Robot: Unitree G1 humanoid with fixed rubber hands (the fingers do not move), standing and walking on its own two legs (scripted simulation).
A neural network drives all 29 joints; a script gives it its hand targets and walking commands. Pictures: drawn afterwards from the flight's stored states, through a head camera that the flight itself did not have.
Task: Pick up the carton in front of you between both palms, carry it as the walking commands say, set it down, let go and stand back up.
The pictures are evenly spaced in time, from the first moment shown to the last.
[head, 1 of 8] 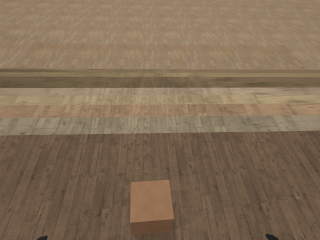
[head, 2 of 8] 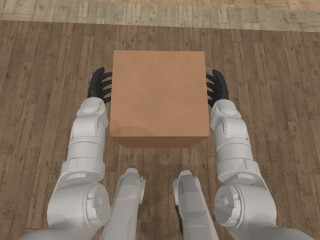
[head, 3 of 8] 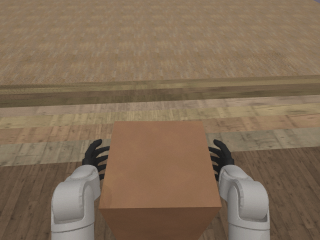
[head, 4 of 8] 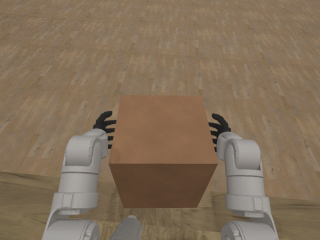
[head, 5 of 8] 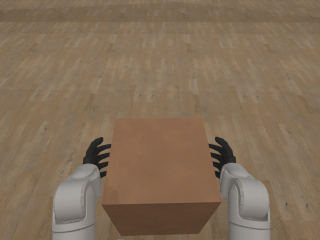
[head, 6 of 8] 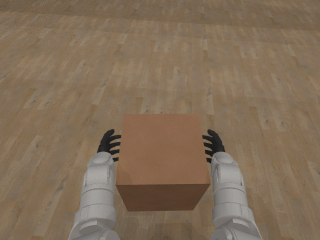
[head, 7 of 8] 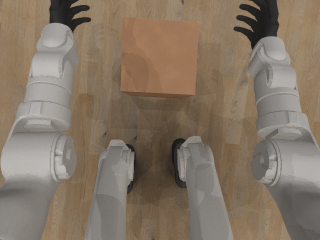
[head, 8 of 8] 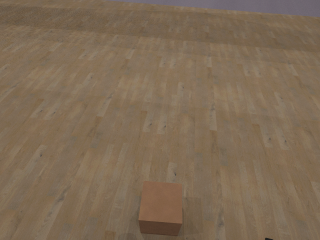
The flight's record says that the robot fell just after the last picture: no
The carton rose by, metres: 0.68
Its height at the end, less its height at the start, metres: -1.08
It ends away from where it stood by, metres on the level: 5.57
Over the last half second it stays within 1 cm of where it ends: yes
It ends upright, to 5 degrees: yes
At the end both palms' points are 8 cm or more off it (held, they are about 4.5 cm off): yes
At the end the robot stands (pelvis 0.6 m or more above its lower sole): yes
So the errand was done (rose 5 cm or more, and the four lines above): yes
